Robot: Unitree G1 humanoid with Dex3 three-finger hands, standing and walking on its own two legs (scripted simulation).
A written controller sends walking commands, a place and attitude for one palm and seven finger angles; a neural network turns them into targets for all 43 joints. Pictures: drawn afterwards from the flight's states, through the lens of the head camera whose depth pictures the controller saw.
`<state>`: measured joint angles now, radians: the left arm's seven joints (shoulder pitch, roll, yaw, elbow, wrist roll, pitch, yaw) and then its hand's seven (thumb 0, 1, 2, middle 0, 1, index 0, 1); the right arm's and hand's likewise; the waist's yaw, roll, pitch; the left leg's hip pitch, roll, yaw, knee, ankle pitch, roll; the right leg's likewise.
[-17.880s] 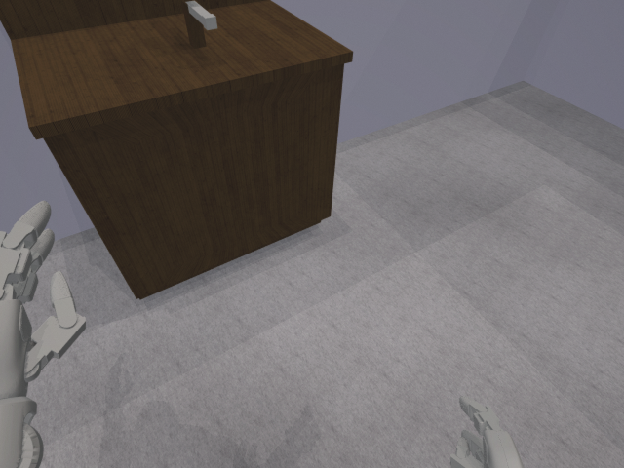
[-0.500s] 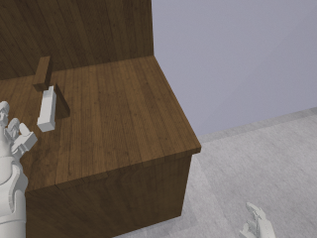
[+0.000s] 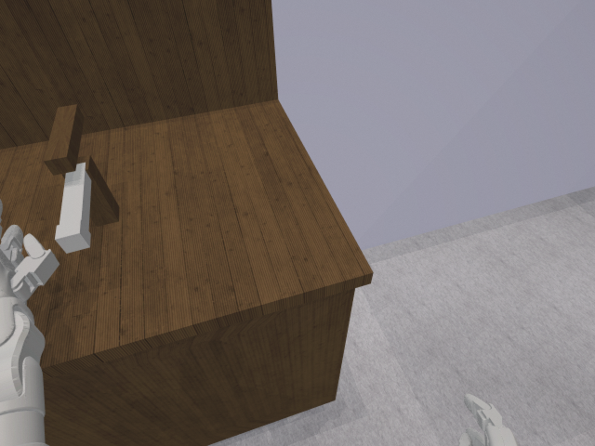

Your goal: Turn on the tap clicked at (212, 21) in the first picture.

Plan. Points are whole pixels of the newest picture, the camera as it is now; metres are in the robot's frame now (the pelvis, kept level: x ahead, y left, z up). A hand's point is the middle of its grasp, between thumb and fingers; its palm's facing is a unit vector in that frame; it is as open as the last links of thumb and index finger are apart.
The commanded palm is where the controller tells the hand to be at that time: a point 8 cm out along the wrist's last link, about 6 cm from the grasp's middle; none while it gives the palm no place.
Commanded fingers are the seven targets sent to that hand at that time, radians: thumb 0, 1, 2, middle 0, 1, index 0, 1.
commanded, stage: reach beside the lever's end, fingers flat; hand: left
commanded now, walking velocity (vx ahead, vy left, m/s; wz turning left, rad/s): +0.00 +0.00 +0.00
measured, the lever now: (73, 236) +0.32 +0.31 +0.14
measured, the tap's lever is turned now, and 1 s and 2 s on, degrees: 2 6 37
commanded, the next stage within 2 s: push the lever round in 0.02 s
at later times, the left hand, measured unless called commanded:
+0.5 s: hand (61, 261) +0.29 +0.31 +0.13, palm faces +0.59 -0.80 -0.08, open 7.8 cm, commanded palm +0.24 +0.35 +0.13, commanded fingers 0.00 0.90 0.90 -0.15 -0.15 -0.15 -0.15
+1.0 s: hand (78, 259) +0.29 +0.29 +0.13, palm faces +0.61 -0.79 -0.05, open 7.7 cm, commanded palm +0.25 +0.32 +0.13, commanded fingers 0.00 0.90 0.90 -0.15 -0.15 -0.15 -0.15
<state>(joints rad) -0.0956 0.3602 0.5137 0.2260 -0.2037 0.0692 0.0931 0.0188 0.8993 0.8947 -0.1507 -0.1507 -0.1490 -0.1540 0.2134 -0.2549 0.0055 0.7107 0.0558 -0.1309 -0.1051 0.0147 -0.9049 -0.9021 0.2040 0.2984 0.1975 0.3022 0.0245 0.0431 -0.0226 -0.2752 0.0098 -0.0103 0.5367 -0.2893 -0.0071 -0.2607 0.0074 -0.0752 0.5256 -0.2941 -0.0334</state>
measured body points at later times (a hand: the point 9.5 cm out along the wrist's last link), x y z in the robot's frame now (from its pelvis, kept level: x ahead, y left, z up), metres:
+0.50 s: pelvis +0.00 +0.00 +0.00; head +0.00 -0.02 +0.45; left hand +0.25 +0.35 +0.14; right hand +0.18 -0.24 -0.09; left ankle -0.01 +0.13 -0.73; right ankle -0.01 -0.10 -0.73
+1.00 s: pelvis -0.02 -0.01 +0.00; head -0.02 -0.03 +0.45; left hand +0.25 +0.33 +0.14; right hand +0.16 -0.25 -0.10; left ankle -0.01 +0.12 -0.73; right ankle -0.01 -0.10 -0.73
